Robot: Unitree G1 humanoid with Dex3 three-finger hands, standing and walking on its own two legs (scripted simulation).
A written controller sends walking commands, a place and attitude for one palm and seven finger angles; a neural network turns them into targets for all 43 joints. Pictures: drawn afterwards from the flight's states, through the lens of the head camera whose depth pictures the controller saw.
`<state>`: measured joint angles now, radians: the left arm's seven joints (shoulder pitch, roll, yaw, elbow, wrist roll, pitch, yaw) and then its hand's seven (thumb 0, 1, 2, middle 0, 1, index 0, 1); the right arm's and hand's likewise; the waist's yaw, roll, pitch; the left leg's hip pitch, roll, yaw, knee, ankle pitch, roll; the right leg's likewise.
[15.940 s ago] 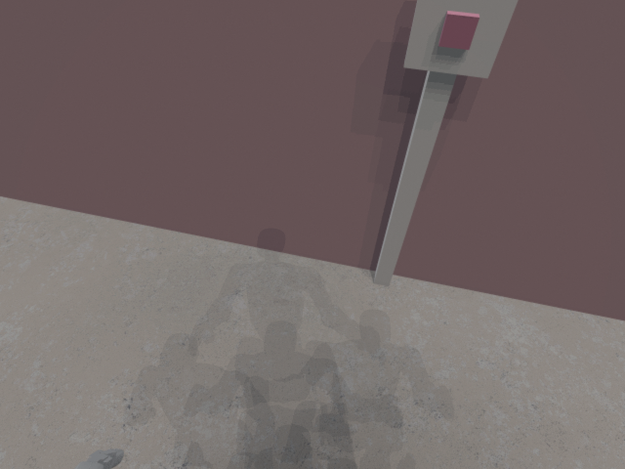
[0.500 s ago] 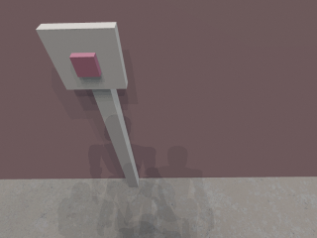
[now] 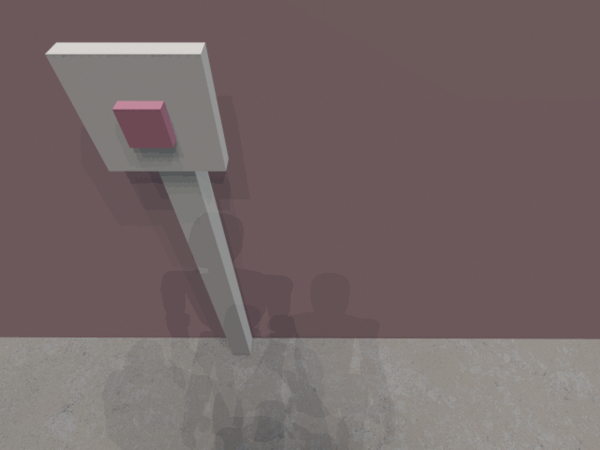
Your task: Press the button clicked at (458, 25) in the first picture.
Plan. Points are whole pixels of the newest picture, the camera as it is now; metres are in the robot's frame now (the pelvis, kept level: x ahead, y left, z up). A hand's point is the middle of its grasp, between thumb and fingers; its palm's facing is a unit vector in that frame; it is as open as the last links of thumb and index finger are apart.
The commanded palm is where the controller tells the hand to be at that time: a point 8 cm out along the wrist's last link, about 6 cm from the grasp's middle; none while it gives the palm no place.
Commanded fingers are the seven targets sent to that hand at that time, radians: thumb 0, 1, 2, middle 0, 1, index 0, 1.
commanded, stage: raise the hand and make a fist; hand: left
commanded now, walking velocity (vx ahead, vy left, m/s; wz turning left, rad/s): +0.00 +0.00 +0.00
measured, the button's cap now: (147, 123) +0.47 +0.24 +0.19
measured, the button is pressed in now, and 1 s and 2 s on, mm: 0 0 0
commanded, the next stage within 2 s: none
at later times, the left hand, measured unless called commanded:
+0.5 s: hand (169, 439) +0.14 +0.17 -0.01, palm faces +0.03 -1.00 +0.02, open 5.6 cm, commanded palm +0.11 +0.23 +0.00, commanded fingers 0.00 0.90 0.90 -0.78 -0.93 -0.78 -0.93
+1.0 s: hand (113, 388) +0.17 +0.22 +0.06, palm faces +0.09 -0.99 -0.07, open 3.1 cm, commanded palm +0.13 +0.26 +0.08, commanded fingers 0.00 0.90 0.90 -1.30 -1.50 -1.30 -1.50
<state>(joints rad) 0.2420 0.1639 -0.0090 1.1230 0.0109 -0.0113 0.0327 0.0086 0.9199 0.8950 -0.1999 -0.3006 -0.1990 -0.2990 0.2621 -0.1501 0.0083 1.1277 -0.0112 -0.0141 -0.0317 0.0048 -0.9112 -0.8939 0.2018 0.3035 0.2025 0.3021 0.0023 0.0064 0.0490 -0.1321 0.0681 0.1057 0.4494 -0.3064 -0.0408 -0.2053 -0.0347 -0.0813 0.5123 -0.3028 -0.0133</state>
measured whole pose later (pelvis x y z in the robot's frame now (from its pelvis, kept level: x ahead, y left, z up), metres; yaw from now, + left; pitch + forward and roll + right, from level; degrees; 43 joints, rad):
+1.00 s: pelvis -0.04 +0.02 -0.03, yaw +2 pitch +4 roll -1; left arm 0.40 0.23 0.18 -0.19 -0.26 -0.19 -0.17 0.02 0.90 0.90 -1.19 -1.38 -1.18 -1.38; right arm 0.32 -0.24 0.03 0.60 0.04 -0.29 -0.06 0.01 -0.90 -0.89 0.21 0.30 0.21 0.30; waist 0.00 0.03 -0.05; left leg -0.46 0.06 0.05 0.79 -0.41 0.00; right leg -0.47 -0.07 -0.11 0.76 -0.36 0.01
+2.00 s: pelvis -0.04 +0.01 +0.00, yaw +2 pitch -5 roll +0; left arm 0.12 0.31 0.33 -0.29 -0.31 0.27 -0.26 0.02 0.90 0.90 -1.30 -1.50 -1.30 -1.50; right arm 0.19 -0.26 0.08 0.62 0.07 -0.25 -0.09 0.01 -0.90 -0.89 0.20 0.30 0.20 0.30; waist 0.06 0.06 -0.02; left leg -0.13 0.05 0.05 0.49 -0.28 -0.02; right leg -0.15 -0.05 -0.12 0.48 -0.25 0.00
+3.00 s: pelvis -0.04 +0.02 +0.00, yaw +2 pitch -3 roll +0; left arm -0.32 0.28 0.25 0.20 -0.22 0.18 -0.17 0.02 0.90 0.90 -1.30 -1.50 -1.30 -1.50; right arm 0.20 -0.25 0.07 0.66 0.07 -0.18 -0.10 0.01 -0.90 -0.89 0.20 0.30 0.21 0.30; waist 0.03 0.04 0.00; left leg -0.15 0.04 0.07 0.47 -0.27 -0.01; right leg -0.19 -0.06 -0.10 0.48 -0.24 0.01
